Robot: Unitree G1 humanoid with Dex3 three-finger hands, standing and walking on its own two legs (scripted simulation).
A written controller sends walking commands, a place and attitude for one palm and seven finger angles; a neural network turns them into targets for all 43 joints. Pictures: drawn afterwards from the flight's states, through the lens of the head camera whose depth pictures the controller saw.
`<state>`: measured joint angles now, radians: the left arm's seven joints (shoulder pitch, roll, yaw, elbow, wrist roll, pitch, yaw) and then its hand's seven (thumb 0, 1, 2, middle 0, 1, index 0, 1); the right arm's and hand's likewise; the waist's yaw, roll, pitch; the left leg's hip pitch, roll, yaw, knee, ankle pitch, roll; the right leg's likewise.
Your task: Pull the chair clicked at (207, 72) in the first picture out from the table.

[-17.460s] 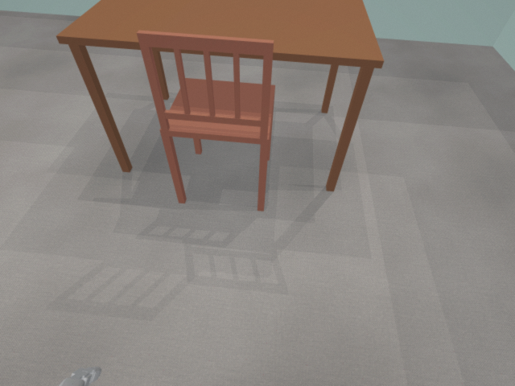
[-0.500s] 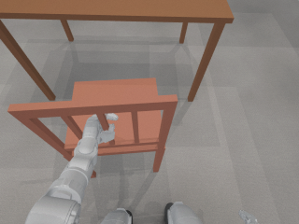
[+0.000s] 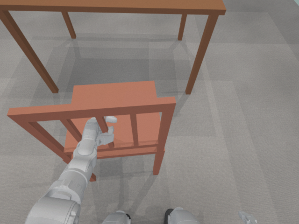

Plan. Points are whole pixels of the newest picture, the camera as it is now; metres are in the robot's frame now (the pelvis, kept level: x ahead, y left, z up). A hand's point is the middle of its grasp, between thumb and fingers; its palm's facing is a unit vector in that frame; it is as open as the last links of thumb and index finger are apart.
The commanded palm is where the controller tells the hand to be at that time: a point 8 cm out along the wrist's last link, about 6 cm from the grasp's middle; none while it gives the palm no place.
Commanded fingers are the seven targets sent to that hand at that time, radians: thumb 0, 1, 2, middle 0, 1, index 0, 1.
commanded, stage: step backward, pulling the chair out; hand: left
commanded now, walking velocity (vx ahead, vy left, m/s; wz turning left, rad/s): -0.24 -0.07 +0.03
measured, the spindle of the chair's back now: (106, 132) +0.39 +0.15 -0.09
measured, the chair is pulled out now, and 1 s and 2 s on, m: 0.50 0.60 0.60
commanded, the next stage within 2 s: stop walking, hand still on the chair in 0.10 s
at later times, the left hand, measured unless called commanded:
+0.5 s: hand (108, 162) +0.28 +0.13 -0.06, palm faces +0.03 -0.98 -0.18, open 5.0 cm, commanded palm +0.25 +0.18 -0.05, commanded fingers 0.00 0.90 0.90 -0.50 -1.45 -0.50 -1.45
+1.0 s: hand (108, 163) +0.28 +0.13 -0.06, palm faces -0.01 -0.98 -0.19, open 5.2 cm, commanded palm +0.26 +0.18 -0.05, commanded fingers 0.00 0.90 0.90 -0.50 -1.45 -0.50 -1.45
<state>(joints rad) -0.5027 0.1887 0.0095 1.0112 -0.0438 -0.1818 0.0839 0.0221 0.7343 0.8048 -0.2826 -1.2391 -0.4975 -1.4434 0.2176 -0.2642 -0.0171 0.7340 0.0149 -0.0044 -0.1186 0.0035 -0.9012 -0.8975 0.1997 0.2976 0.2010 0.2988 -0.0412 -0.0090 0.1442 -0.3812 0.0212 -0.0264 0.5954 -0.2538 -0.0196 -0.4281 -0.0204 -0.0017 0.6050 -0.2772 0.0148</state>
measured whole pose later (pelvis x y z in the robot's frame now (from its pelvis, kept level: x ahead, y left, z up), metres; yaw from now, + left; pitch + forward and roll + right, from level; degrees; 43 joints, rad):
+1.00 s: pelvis +0.02 -0.01 +0.01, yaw -2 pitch -1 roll +0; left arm -0.03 0.14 -0.05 0.70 -0.02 -0.14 0.08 0.03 0.69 0.85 -0.32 -1.28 -0.50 -1.44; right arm 0.19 -0.22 0.02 0.71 0.02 -0.03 -0.11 0.01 -0.90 -0.90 0.20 0.30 0.20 0.30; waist 0.00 0.02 0.06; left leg -0.19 0.04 0.00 0.45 -0.23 -0.03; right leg -0.23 -0.02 0.00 0.45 -0.20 0.01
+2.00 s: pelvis +0.07 +0.00 -0.03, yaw +1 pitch +12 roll -1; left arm 0.34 0.17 -0.07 0.00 -0.04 0.18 0.08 -0.01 -0.53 0.20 -0.06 -0.17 -0.06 -0.17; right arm 0.24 -0.24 0.02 0.52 0.03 -0.11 -0.09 0.01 -0.90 -0.90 0.20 0.30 0.20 0.30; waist -0.04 0.04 -0.12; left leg -0.61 0.01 -0.06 0.89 -0.49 -0.02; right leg -0.62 -0.05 -0.04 0.87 -0.46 0.02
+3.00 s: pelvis +0.05 +0.01 -0.06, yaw +2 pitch +14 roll -2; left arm 0.91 0.17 -0.13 -0.38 -0.02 0.11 0.05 -0.01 -0.54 0.20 0.00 0.00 0.00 0.00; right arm 0.25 -0.20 -0.02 0.42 0.05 -0.07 -0.12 0.01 -0.90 -0.90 0.20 0.30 0.20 0.30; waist -0.01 0.04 -0.21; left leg -0.77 0.01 -0.08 1.08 -0.56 -0.01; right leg -0.75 -0.05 -0.05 1.03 -0.51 0.03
